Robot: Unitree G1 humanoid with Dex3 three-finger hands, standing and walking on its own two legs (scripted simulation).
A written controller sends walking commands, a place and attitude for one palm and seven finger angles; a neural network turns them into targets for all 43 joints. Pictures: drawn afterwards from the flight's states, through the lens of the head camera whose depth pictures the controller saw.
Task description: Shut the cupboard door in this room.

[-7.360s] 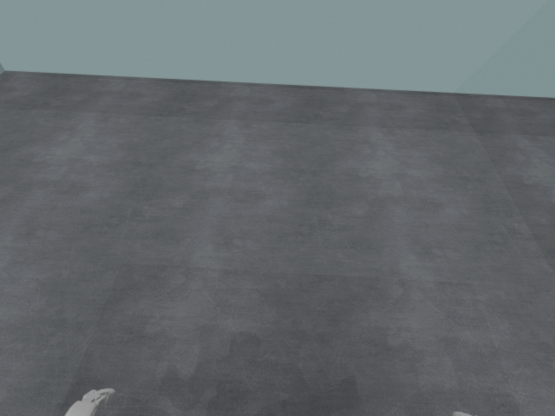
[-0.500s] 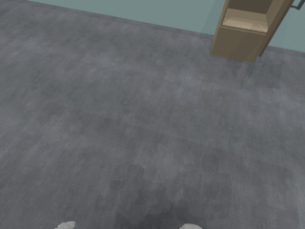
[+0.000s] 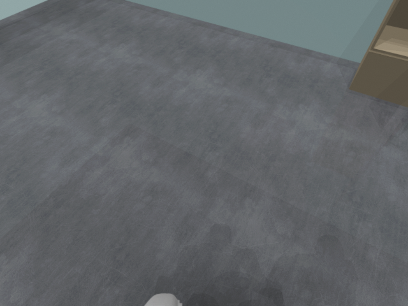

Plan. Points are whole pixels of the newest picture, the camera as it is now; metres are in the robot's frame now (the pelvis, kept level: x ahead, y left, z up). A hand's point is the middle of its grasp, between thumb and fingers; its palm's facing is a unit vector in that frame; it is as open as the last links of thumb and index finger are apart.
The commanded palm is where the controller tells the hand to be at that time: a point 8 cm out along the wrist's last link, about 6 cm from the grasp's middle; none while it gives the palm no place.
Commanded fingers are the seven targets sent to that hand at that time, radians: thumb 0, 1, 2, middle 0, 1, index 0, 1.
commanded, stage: turn or walk to find it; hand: left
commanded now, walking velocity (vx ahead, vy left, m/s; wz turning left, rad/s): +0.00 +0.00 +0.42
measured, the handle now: out of the picture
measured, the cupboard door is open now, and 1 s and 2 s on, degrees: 78 78 78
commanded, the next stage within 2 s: none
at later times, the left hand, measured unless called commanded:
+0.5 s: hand out of the picture +0.04 +0.26 -0.16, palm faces +0.20 -0.95 -0.26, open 7.4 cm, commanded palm none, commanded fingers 0.00 0.90 0.90 -0.20 -0.30 -0.20 -0.30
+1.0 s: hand out of the picture -0.07 +0.16 -0.15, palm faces +0.43 -0.86 -0.27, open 7.3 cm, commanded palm none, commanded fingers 0.00 0.90 0.90 -0.20 -0.30 -0.20 -0.30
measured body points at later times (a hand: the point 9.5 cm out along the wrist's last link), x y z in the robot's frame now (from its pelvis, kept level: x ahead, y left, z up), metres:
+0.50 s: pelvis -0.02 +0.03 +0.00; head +0.01 +0.05 +0.45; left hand +0.03 +0.31 -0.14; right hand +0.10 -0.19 -0.14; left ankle -0.02 +0.13 -0.74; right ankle +0.00 -0.12 -0.68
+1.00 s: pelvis -0.04 -0.03 +0.00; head +0.00 -0.05 +0.45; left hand -0.09 +0.21 -0.13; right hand +0.09 -0.27 -0.16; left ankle -0.14 +0.11 -0.65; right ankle +0.01 -0.10 -0.74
